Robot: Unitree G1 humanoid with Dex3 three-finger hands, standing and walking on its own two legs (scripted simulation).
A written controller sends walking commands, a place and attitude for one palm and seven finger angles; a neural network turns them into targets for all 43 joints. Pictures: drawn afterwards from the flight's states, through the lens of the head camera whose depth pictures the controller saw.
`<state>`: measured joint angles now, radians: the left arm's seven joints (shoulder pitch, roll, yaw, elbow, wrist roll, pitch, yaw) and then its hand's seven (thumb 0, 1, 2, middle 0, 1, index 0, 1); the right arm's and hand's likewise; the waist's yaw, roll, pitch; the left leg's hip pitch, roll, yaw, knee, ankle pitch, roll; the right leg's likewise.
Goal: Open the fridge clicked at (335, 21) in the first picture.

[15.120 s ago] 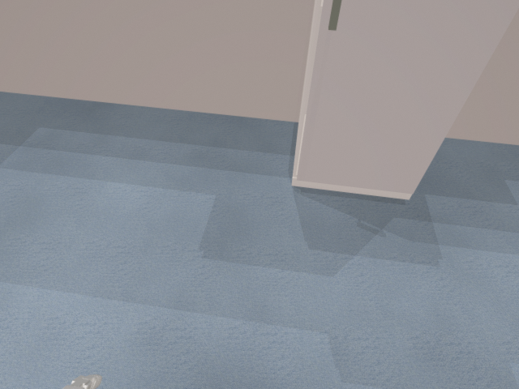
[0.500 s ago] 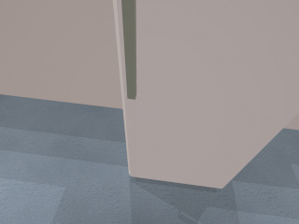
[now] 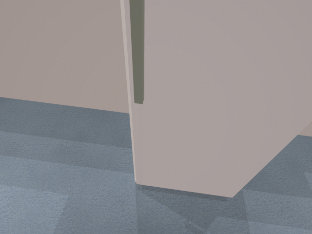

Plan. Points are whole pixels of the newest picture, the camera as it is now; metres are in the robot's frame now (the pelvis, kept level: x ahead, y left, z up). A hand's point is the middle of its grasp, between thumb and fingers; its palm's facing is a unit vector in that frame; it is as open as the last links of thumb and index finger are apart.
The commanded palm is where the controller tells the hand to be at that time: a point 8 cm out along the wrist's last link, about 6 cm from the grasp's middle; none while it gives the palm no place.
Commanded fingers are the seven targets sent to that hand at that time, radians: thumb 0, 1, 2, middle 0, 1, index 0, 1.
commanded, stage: look again from close up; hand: left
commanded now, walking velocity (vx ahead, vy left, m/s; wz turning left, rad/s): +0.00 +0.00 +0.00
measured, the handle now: (139, 45) +0.48 +0.09 +0.25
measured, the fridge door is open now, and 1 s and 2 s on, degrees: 0 0 0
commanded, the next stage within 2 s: raise the hand to about handle height in 0.10 s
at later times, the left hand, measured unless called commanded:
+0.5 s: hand (92, 196) +0.19 +0.16 +0.03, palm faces -0.03 -1.00 -0.07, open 7.9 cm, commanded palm +0.12 +0.24 -0.01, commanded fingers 0.00 0.53 0.74 -0.23 -0.54 -0.23 -0.54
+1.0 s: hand (63, 187) +0.19 +0.21 +0.08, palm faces -0.05 -0.99 -0.09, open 10.9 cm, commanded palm +0.15 +0.26 +0.09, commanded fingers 0.00 -0.06 0.49 -0.27 -0.92 -0.27 -0.92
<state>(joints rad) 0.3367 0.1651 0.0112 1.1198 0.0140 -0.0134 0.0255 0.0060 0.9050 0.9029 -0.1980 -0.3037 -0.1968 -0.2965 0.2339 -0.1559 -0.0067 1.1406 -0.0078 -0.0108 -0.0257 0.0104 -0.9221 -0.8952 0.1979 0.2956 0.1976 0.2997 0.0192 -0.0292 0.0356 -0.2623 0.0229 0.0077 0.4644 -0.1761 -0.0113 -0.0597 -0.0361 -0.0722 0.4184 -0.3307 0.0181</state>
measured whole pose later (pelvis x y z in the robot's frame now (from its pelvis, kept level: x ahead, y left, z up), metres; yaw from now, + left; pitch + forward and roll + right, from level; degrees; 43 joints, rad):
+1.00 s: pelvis -0.04 +0.00 -0.03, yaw -1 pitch +1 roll -2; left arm 0.31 0.34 0.31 -0.06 -0.37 -0.14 -0.38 0.01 0.16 0.59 -0.25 -0.78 -0.25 -0.77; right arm 0.28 -0.21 0.05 0.61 0.05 -0.28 -0.09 0.02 -0.90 -0.90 0.20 0.30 0.20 0.30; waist 0.00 0.06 -0.05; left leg -0.50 0.07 0.00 0.73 -0.25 -0.02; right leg -0.32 0.00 -0.07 0.72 -0.42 0.00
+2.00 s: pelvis -0.03 +0.00 +0.00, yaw +0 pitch -3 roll -1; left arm -0.27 0.59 0.50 0.11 -0.35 0.35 -0.55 -0.01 -0.50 0.30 -0.30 -1.20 -0.30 -1.20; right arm 0.20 -0.29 0.10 0.59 0.11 -0.19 -0.08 0.02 -0.90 -0.90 0.20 0.30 0.20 0.30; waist 0.06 0.07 -0.02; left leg -0.29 0.04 -0.01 0.49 -0.15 -0.01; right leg -0.09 -0.02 -0.08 0.46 -0.31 0.01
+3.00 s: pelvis -0.02 -0.01 +0.00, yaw +0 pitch -3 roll -1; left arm -0.42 0.48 0.38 0.17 -0.29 0.37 -0.39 -0.01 -0.50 0.30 -0.30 -1.20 -0.30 -1.20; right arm 0.19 -0.28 0.09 0.61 0.10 -0.14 -0.09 0.02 -0.90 -0.90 0.20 0.30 0.20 0.30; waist 0.04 0.07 -0.03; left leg -0.27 0.04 0.00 0.48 -0.15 -0.02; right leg -0.09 -0.02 -0.07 0.47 -0.33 0.00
